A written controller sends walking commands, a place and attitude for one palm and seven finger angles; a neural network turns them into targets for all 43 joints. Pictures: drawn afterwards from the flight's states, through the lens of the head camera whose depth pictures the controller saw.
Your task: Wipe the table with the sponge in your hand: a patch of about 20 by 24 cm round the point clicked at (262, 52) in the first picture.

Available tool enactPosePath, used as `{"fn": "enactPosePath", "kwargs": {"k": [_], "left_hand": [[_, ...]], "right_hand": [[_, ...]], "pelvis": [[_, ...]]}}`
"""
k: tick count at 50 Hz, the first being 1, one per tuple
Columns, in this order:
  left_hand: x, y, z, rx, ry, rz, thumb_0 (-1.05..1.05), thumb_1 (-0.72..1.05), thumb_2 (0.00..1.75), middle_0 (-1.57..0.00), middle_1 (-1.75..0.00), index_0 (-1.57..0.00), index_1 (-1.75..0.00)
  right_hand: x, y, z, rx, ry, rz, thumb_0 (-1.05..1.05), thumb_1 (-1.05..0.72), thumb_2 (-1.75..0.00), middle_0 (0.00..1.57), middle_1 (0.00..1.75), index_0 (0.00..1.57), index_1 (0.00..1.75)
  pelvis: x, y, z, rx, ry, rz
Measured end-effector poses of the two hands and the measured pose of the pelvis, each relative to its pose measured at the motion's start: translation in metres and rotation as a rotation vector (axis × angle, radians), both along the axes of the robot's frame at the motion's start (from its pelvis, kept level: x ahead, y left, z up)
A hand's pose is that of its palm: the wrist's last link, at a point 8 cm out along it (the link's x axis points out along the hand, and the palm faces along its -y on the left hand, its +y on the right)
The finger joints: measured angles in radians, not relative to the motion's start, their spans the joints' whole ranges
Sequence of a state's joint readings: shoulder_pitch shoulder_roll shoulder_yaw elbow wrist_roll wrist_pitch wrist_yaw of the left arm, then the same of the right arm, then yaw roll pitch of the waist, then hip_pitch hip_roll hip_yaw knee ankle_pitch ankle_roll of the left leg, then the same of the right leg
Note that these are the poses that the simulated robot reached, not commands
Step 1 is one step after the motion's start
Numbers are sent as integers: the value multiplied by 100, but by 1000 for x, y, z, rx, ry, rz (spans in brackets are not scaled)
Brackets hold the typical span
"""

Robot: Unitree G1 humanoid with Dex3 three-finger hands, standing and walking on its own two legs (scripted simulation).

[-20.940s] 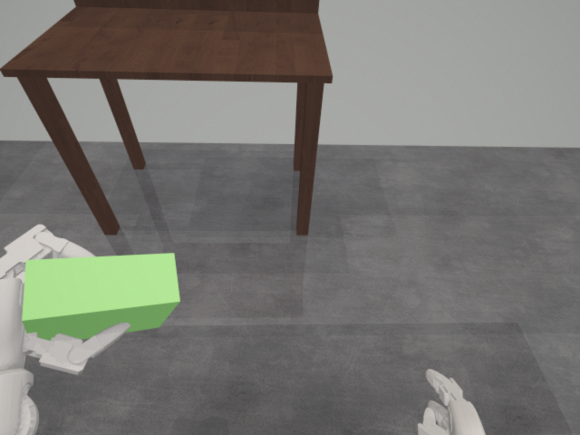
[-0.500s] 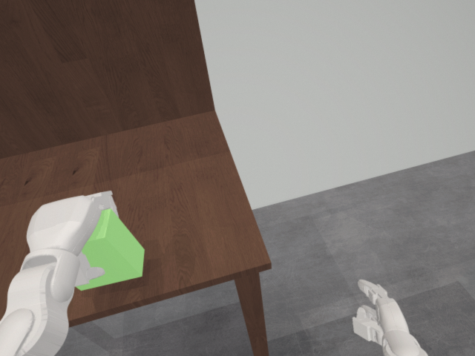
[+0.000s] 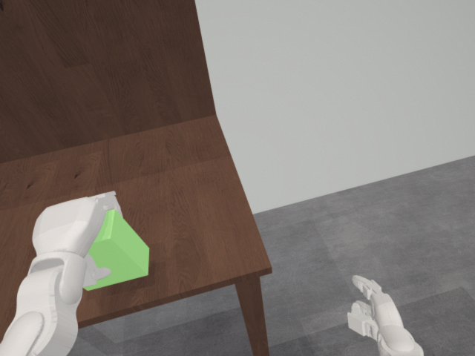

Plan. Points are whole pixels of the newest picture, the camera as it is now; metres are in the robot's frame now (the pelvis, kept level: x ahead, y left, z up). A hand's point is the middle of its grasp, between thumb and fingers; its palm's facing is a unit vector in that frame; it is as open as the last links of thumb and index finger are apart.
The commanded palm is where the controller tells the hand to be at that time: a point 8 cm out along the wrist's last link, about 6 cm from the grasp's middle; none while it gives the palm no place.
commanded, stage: move the sponge above the wiping area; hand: left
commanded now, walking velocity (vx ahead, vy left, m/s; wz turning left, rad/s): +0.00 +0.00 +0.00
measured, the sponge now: (107, 258) +0.23 +0.27 +0.07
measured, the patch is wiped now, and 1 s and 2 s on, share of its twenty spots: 0.00 0.00 0.00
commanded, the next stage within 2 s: lower the sponge onto the table in 0.40 s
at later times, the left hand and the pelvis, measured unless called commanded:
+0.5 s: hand (85, 245) +0.22 +0.27 +0.13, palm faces +0.08 -0.07 -0.99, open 9.8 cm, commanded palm +0.19 +0.27 +0.20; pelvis -0.01 +0.00 +0.00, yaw +0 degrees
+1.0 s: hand (81, 254) +0.21 +0.28 +0.12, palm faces +0.04 -0.08 -1.00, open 9.8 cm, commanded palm +0.18 +0.27 +0.19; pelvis -0.01 +0.00 +0.00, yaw +0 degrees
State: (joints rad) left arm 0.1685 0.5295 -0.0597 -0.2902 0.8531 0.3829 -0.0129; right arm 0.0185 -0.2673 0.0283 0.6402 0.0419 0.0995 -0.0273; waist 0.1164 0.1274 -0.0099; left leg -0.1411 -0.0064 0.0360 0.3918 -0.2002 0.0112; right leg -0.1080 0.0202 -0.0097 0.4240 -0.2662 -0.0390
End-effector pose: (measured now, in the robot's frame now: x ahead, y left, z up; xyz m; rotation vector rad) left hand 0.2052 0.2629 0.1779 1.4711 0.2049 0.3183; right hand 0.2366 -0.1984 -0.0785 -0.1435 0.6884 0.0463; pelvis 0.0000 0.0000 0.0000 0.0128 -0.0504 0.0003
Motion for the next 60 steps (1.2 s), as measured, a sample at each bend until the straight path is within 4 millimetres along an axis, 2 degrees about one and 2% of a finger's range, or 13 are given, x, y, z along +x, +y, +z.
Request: {"fn": "enactPosePath", "kwargs": {"k": [14,25,43,60], "left_hand": [[-12,3,-2,-5,42,4,0,-46,103,-77,-135,-77,-135],[-12,4,5,3,8,1,0,-46,103,-77,-135,-77,-135],[-14,12,2,-4,23,5,0,-46,103,-77,-135,-77,-135],[-18,10,-15,-22,44,-10,0,-46,103,-77,-135,-77,-135]], "right_hand": [[-1,-3,3,-19,-12,4,1,-91,-90,20,30,20,29],[-10,-5,1,-18,0,-8,2,-91,-90,20,30,20,29],[-13,-5,1,-27,-2,-13,2,-91,-90,20,30,20,29],[-13,1,0,-33,8,-6,1,-91,-90,20,30,20,29]], "pelvis": [[-4,-1,0,-1,-9,3],[-8,-1,0,-2,-14,0],[-10,1,0,-5,-15,1],[-8,6,0,-9,-13,1]]}}
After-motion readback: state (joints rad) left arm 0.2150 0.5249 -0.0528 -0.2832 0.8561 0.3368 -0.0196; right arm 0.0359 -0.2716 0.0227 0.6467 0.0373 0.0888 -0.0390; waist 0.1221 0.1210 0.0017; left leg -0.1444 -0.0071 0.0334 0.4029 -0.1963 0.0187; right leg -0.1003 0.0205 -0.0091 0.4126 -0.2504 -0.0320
